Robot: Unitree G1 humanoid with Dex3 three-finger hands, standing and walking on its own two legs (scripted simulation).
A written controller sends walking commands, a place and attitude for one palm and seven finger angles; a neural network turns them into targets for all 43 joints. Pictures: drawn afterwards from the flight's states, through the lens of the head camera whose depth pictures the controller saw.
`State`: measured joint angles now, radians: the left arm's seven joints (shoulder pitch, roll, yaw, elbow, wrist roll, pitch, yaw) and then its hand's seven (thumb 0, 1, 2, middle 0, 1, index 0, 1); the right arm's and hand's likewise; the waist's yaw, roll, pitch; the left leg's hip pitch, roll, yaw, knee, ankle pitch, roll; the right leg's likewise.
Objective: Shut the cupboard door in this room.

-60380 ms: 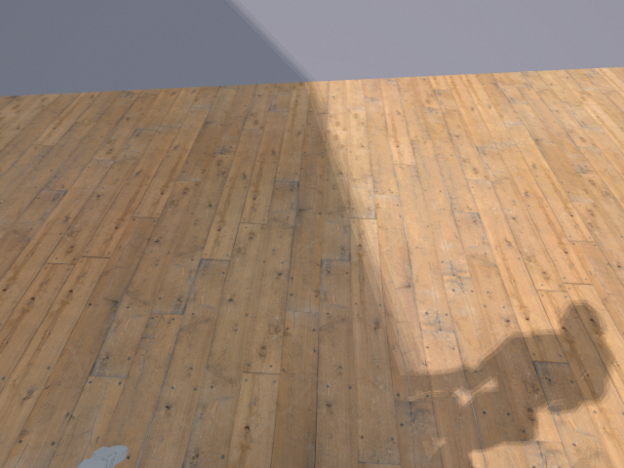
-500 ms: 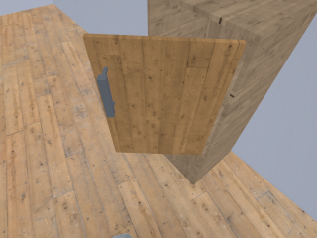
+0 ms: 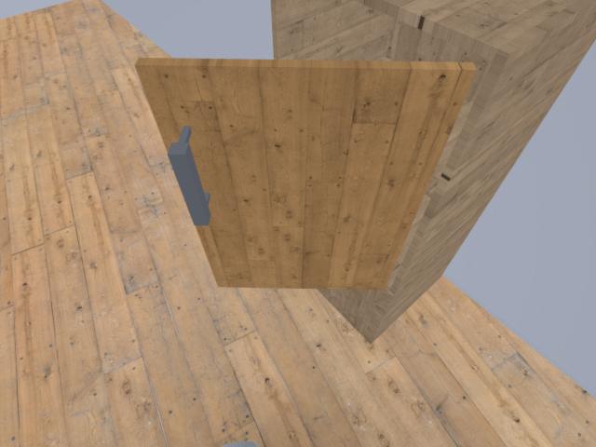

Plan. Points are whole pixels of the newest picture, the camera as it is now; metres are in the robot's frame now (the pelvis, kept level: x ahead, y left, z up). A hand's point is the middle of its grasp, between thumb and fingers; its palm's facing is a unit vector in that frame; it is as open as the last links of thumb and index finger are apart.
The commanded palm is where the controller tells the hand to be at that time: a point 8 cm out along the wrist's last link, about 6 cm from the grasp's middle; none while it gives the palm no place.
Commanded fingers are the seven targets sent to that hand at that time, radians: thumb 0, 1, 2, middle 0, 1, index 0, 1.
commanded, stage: come to a stop and stand still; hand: left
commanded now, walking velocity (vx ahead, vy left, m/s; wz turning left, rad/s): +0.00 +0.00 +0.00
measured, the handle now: (194, 178) +0.47 +0.20 +0.07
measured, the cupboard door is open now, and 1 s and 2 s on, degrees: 48 48 48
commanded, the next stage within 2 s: look again from close up in 1.16 s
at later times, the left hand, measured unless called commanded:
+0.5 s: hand out of the picture +0.02 +0.21 -0.17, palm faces -0.04 -0.98 -0.19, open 7.4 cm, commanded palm none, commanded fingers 0.00 0.90 0.90 -0.20 -0.30 -0.20 -0.30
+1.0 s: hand out of the picture +0.02 +0.25 -0.17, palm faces -0.04 -0.98 -0.21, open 7.4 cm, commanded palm none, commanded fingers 0.00 0.90 0.90 -0.20 -0.30 -0.20 -0.30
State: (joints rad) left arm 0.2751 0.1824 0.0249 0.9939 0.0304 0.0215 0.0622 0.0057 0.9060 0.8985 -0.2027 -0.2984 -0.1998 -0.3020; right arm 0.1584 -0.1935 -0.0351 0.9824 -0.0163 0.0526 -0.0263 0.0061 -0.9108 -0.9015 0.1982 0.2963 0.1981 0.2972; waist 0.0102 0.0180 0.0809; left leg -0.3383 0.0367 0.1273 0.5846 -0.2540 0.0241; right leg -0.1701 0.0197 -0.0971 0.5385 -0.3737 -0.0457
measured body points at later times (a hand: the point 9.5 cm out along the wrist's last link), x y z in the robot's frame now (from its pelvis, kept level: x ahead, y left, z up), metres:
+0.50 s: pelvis -0.01 +0.03 +0.00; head +0.01 +0.05 +0.45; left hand +0.03 +0.26 -0.15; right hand +0.00 -0.20 -0.14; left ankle +0.03 +0.10 -0.73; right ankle -0.05 -0.09 -0.73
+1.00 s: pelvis +0.01 +0.05 +0.01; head +0.03 +0.07 +0.46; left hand +0.03 +0.30 -0.16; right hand +0.06 -0.20 -0.13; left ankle +0.03 +0.10 -0.73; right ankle -0.05 -0.09 -0.73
